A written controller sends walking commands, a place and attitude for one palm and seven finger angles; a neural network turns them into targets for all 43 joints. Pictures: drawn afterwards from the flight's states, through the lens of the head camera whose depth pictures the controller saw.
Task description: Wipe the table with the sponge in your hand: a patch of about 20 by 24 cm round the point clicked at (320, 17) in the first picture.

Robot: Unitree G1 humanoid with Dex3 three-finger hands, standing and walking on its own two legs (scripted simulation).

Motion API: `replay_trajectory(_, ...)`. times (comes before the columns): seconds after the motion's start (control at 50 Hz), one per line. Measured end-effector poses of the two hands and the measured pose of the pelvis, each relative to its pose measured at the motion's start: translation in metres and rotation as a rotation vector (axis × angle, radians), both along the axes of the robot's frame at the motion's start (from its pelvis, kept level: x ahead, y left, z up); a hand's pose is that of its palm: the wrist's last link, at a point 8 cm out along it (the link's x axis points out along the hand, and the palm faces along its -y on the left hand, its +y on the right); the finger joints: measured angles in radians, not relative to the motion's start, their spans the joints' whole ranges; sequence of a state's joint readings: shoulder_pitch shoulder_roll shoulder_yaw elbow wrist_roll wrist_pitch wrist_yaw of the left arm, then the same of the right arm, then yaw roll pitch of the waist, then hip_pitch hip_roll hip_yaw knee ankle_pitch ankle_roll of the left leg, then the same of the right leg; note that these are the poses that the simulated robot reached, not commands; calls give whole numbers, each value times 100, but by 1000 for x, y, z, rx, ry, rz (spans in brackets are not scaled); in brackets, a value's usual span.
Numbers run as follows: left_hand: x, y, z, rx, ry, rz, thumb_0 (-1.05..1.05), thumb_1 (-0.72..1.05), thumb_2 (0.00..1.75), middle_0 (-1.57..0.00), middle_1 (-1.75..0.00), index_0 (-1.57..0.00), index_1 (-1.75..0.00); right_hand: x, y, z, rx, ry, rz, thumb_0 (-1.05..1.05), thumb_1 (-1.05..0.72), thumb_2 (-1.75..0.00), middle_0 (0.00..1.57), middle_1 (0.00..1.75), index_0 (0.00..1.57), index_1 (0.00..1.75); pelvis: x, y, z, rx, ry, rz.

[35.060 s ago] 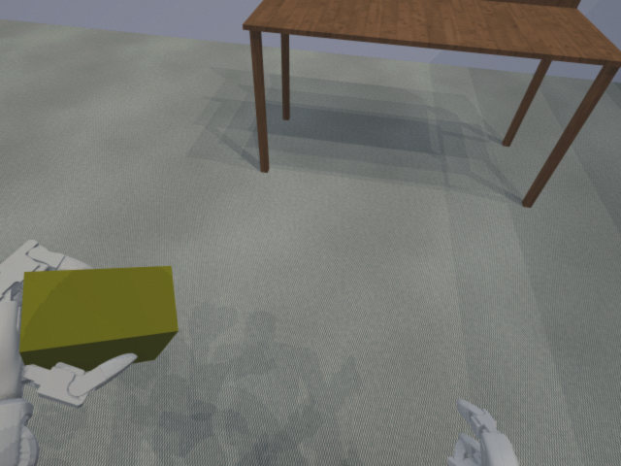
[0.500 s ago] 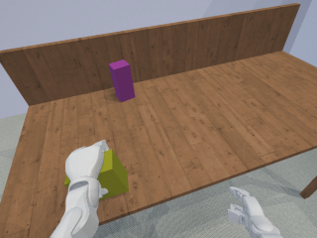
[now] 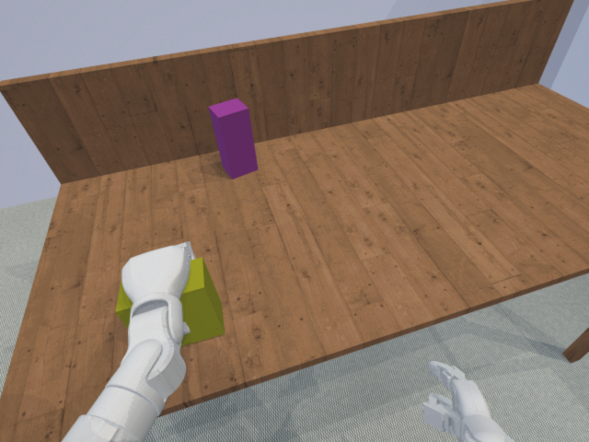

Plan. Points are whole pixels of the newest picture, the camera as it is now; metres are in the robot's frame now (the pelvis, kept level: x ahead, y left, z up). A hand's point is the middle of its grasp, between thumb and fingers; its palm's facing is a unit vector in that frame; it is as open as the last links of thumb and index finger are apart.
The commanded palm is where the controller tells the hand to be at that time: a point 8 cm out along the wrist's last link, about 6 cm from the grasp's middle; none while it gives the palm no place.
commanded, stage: wipe forward along the middle lane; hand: left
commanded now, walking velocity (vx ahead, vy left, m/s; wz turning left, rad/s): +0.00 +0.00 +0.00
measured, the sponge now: (178, 314) +0.29 +0.23 +0.00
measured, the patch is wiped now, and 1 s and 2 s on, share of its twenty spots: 1.00 1.00 1.00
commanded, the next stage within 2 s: slide back across to the first lane in 1.20 s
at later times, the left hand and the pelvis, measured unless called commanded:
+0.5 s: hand (170, 272) +0.34 +0.25 +0.04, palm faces -0.05 -0.04 -1.00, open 10.5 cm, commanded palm +0.32 +0.25 +0.08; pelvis -0.01 -0.01 +0.00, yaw +1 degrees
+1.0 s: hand (169, 246) +0.39 +0.27 +0.04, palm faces -0.08 -0.02 -1.00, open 10.5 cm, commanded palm +0.37 +0.27 +0.08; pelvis +0.00 +0.00 -0.01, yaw +1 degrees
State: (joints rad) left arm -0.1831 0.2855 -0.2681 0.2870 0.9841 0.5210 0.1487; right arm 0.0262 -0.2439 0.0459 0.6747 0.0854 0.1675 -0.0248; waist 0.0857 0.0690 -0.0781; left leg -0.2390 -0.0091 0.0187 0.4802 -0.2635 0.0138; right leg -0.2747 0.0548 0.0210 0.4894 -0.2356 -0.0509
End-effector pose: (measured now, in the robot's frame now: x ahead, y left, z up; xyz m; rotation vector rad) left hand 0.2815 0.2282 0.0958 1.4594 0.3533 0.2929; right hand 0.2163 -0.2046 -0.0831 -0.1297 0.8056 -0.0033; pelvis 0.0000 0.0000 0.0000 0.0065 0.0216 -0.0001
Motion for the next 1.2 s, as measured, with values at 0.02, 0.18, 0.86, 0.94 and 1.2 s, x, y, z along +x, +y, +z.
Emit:
replay_trajectory(0.02, 1, 1, 0, 1, 0, 0, -3, -52, 103, -67, -131, -70, -129, -2, -2, -1, -4, 5, -3, 1, -91, -90, 20, 30, 20, 30, 0, 0, 0, 0, 3, 2)
replay_trajectory(0.18, 11, 5, -1, 19, 6, -11, -2, -53, 103, -68, -130, -71, -128, -19, -18, -9, -42, 48, -32, 1, -91, -90, 20, 30, 20, 30, -4, -3, -2, 0, 21, 9)
replay_trajectory(0.86, 81, 33, 2, 70, 55, -29, 1, -54, 103, -69, -129, -72, -127, -82, -47, -37, -93, 227, -138, 1, -91, -90, 20, 30, 20, 30, -7, -7, -6, -9, 114, 21)
replay_trajectory(0.94, 90, 36, 2, 75, 56, -34, 1, -54, 103, -69, -129, -73, -127, -88, -47, -38, -97, 249, -146, 1, -91, -90, 20, 30, 20, 30, -5, -4, -6, -12, 125, 22)
replay_trajectory(1.2, 107, 47, 2, 76, 48, -36, 1, -54, 103, -69, -129, -73, -127, -100, -39, -40, -106, 296, -160, 1, -91, -90, 20, 30, 20, 30, -4, 7, -7, -19, 150, 23)
